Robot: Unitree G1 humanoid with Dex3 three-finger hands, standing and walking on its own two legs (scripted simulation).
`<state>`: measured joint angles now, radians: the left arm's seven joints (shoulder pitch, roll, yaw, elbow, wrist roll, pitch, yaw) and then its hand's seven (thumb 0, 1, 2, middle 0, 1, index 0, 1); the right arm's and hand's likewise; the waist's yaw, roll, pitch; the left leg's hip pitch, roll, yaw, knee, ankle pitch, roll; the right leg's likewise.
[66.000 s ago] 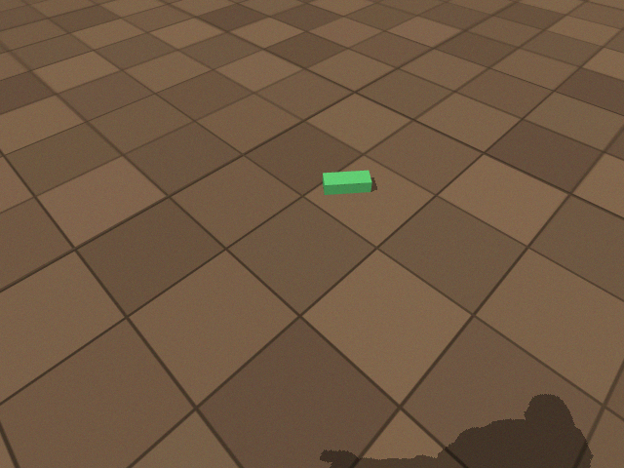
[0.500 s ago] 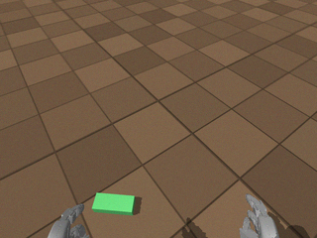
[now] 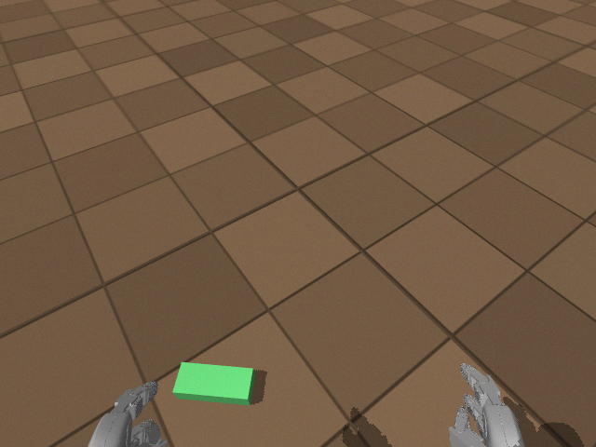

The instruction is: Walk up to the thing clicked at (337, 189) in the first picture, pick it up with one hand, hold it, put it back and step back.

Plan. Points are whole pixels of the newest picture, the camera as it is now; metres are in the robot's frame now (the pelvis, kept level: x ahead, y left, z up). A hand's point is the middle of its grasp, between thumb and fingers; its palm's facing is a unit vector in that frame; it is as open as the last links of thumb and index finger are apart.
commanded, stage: home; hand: left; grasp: from above
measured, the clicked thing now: (215, 383) +0.45 +0.26 -0.68
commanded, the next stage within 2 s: stand in 0.62 s
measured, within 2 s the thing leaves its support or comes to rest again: neither
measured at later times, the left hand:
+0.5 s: hand out of the picture +0.16 +0.18 -0.04, palm faces +0.04 -0.98 -0.22, open 7.4 cm
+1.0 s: hand out of the picture +0.12 +0.24 -0.10, palm faces +0.04 -0.94 -0.35, open 7.4 cm
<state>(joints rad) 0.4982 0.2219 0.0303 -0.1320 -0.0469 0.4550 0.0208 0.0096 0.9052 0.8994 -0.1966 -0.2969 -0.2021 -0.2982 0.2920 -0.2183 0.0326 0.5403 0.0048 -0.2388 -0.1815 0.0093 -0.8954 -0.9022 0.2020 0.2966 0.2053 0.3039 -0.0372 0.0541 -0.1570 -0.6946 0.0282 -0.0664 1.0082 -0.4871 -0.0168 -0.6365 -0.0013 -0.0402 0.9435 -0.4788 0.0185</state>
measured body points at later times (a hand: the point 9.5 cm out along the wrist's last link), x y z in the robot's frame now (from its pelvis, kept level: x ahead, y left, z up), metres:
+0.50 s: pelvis +0.00 +0.00 +0.00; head +0.02 +0.00 +0.45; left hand +0.16 +0.23 -0.03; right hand +0.16 -0.25 -0.06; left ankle +0.01 +0.13 -0.68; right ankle +0.00 -0.13 -0.68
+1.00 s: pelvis -0.01 +0.01 +0.03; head +0.02 +0.01 +0.48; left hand +0.11 +0.29 -0.07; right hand +0.11 -0.27 -0.09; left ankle +0.01 +0.13 -0.68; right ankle +0.00 -0.13 -0.68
